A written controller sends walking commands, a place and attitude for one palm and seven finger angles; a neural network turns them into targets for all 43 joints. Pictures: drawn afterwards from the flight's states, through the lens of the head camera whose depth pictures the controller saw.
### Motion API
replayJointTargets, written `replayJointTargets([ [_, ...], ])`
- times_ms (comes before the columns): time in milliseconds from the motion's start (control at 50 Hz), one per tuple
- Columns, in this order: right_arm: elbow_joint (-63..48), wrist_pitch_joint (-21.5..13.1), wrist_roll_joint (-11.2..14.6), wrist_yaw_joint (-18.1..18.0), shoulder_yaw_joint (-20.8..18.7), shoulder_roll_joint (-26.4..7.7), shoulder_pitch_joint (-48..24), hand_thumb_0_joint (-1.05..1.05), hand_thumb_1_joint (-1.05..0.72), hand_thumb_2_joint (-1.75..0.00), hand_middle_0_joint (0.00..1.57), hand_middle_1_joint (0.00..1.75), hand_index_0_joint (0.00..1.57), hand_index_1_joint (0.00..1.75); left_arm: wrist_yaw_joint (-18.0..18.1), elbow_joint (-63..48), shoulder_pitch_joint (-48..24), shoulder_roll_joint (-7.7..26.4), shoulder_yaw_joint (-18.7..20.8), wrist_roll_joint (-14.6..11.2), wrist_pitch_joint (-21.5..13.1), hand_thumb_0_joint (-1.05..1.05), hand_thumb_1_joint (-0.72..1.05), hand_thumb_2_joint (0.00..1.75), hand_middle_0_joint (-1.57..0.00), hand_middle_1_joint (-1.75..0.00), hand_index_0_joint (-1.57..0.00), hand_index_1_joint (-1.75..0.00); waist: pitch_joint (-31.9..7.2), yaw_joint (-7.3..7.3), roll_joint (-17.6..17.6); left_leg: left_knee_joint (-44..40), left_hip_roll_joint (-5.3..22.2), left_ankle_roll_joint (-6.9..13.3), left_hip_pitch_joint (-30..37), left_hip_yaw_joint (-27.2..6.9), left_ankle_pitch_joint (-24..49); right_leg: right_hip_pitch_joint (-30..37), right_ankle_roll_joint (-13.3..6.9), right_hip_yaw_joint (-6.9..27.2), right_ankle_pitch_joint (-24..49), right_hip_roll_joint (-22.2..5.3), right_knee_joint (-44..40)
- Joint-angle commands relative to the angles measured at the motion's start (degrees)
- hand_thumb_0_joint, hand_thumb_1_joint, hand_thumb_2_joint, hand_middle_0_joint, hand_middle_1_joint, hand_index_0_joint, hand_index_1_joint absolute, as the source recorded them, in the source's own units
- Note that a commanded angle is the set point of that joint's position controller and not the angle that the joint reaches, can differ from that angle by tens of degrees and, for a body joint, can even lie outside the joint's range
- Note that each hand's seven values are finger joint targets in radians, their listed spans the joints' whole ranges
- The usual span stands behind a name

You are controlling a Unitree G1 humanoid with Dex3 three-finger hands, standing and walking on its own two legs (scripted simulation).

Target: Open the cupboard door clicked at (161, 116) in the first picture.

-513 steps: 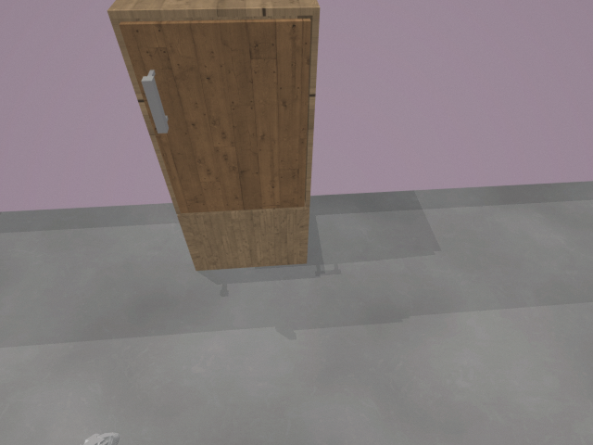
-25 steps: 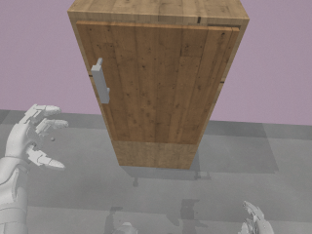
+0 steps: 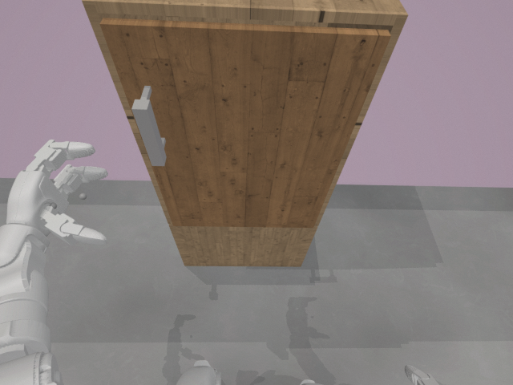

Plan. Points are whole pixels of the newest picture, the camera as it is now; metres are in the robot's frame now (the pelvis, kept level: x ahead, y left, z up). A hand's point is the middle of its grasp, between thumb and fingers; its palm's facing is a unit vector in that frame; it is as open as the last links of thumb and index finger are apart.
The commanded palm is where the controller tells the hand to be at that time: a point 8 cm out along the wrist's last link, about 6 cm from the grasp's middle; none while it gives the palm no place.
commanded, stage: move the hooked fingers beside the handle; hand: left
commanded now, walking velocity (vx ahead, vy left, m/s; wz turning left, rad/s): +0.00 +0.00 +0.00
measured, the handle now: (153, 127) +0.53 +0.20 +0.06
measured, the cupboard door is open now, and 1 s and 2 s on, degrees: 0 0 0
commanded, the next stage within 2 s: slide the fingers in behind the handle in 1.68 s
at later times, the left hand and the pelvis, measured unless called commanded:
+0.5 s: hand (100, 165) +0.43 +0.26 +0.08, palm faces +0.01 -1.00 +0.00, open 14.0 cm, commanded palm +0.42 +0.31 +0.07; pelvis -0.01 +0.00 -0.01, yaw -1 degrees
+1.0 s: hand (118, 134) +0.50 +0.26 +0.07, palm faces +0.01 -1.00 -0.01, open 14.0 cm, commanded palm +0.48 +0.30 +0.07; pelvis +0.00 +0.00 -0.02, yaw -2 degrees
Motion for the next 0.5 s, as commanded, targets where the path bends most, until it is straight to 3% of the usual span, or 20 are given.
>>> replayJointTargets([
  [0, -6.23, -1.56, 0.15, -0.39, -3.39, -9.37, 1.99, 0.0, -0.9, -0.9, 0.2, 0.3, 0.2, 0.3, 1.29, -9.8, -20.9, 15.21, 1.59, -0.3, -3.27, 0.0, -0.5, 0.3, -0.3, -1.2, -0.3, -1.2, -17.76, -0.47, 5.48, -6.49, -2.73, 0.84, 19.73, -3.61, 13.1, -2.61, -1.84, 0.44, 14.08, 3.18, -5.72],
  [40, -5.96, -1.13, 0.01, -0.39, -3.27, -9.59, 2.38, 0.0, -0.9, -0.9, 0.2, 0.3, 0.2, 0.3, 1.98, -8.88, -23.61, 16.95, 2.54, 0.22, -3.57, 0.0, -0.5, 0.3, -0.3, -1.2, -0.3, -1.2, -18.52, -0.56, 5.32, -6.14, -2.71, 0.83, 19.73, -3.72, 13.39, -2.51, -2.0, 0.56, 14.27, 3.28, -5.35],
  [100, -5.72, -0.4, -0.06, -0.22, -3.06, -9.62, 2.57, 0.0, -0.9, -0.9, 0.2, 0.3, 0.2, 0.3, 2.77, -5.7, -25.99, 16.7, 1.71, 1.12, -3.76, 0.0, -0.5, 0.3, -0.3, -1.2, -0.3, -1.2, -17.03, -1.11, 4.5, -6.2, -2.56, 0.78, 18.32, -3.81, 11.21, -3.82, -1.87, 0.54, 12.33, 3.16, -5.49],
  [180, -5.36, 0.41, -0.35, -0.04, -3.01, -9.79, 3.3, 0.0, -0.9, -0.9, 0.2, 0.3, 0.2, 0.3, 3.4, -2.82, -30.6, 17.88, 1.93, 2.21, -5.03, 0.0, -0.5, 0.3, -0.3, -1.2, -0.3, -1.2, -18.7, -1.33, 6.04, -5.37, -2.35, 0.59, 19.2, -4.11, 11.92, -5.18, -2.05, 0.54, 12.13, 3.23, -4.61],
  [240, -4.98, 1.13, -0.51, 0.08, -3.07, -10.05, 4.19, 0.0, -0.9, -0.9, 0.2, 0.3, 0.2, 0.3, 3.43, 0.05, -32.76, 19.21, 2.64, 2.74, -5.7, 0.0, -0.5, 0.3, -0.3, -1.2, -0.3, -1.2, -20.17, -1.65, 4.88, -4.44, -2.21, 0.66, 18.65, -4.17, 12.59, -5.69, -1.96, 0.63, 12.79, 3.4, -3.92],
  [260, -4.76, 1.32, -0.48, 0.15, -2.93, -9.94, 4.08, 0.0, -0.9, -0.9, 0.2, 0.3, 0.2, 0.3, 3.26, 1.18, -34.53, 18.52, 1.48, 2.94, -5.69, 0.0, -0.5, 0.3, -0.3, -1.2, -0.3, -1.2, -19.31, -2.26, 5.84, -4.23, -2.24, 0.74, 18.25, -4.04, 11.8, -6.56, -1.86, 0.75, 12.25, 3.33, -4.01],
  [300, -4.66, 1.88, -0.53, 0.18, -3.08, -10.29, 4.71, 0.0, -0.9, -0.9, 0.2, 0.3, 0.2, 0.3, 3.2, 3.71, -34.44, 20.84, 3.2, 3.41, -5.69, 0.0, -0.5, 0.3, -0.3, -1.2, -0.3, -1.2, -19.7, -1.99, 4.76, -3.87, -2.26, 0.86, 16.56, -3.83, 11.14, -6.08, -1.81, 0.93, 12.0, 3.34, -3.8],
  [360, -4.6, 2.46, -0.73, 0.33, -3.12, -10.36, 5.34, 0.0, -0.9, -0.9, 0.2, 0.3, 0.2, 0.3, 2.7, 3.34, -36.6, 21.45, 3.02, 3.7, -6.52, 0.0, -0.5, 0.3, -0.3, -1.2, -0.3, -1.2, -22.7, -1.99, 6.48, -3.0, -2.16, 0.8, 17.95, -4.04, 13.18, -6.48, -1.92, 0.97, 13.27, 3.51, -2.97],
  [380, -4.29, 2.72, -0.65, 0.34, -3.22, -10.3, 5.62, 0.0, -0.9, -0.9, 0.2, 0.3, 0.2, 0.3, 2.67, 3.8, -37.67, 21.13, 2.56, 3.78, -6.56, 0.0, -0.5, 0.3, -0.3, -1.2, -0.3, -1.2, -22.08, -2.72, 5.81, -2.75, -2.07, 0.94, 17.71, -4.02, 13.11, -7.16, -1.79, 0.97, 13.17, 3.57, -3.05],
  [420, -4.09, 3.05, -0.71, 0.38, -3.23, -10.29, 6.01, 0.0, -0.9, -0.9, 0.2, 0.3, 0.2, 0.3, 2.59, 4.14, -39.05, 21.14, 2.49, 3.59, -6.81, 0.0, -0.5, 0.3, -0.3, -1.2, -0.3, -1.2, -22.27, -2.8, 7.01, -2.28, -2.11, 1.01, 17.63, -4.02, 13.69, -7.31, -2.02, 1.0, 13.61, 3.76, -2.71],
  [440, -3.91, 3.35, -0.66, 0.34, -3.23, -10.49, 6.33, 0.0, -0.9, -0.9, 0.2, 0.3, 0.2, 0.3, 2.63, 5.05, -39.21, 21.8, 2.73, 3.85, -6.67, 0.0, -0.5, 0.3, -0.3, -1.2, -0.3, -1.2, -22.33, -2.94, 5.95, -2.39, -1.94, 0.99, 17.34, -4.2, 13.13, -7.92, -1.81, 0.95, 13.06, 3.75, -2.79],
  [460, -3.73, 3.48, -0.65, 0.36, -3.17, -10.38, 6.35, 0.0, -0.9, -0.9, 0.2, 0.3, 0.2, 0.3, 2.64, 5.67, -40.62, 20.48, 1.27, 3.96, -6.41, 0.0, -0.5, 0.3, -0.3, -1.2, -0.3, -1.2, -21.34, -3.69, 6.34, -2.3, -1.96, 1.07, 16.85, -4.07, 12.28, -8.78, -1.66, 1.0, 12.43, 3.71, -3.01],
  [480, -3.4, 3.69, -0.71, 0.29, -3.18, -10.67, 6.78, 0.0, -0.9, -0.9, 0.2, 0.3, 0.2, 0.3, 2.81, 7.24, -41.15, 21.9, 2.29, 4.17, -6.06, 0.0, -0.5, 0.3, -0.3, -1.2, -0.3, -1.2, -20.73, -3.7, 5.27, -2.23, -1.9, 1.12, 15.56, -4.19, 11.19, -8.94, -1.62, 1.01, 11.65, 3.69, -3.02],
])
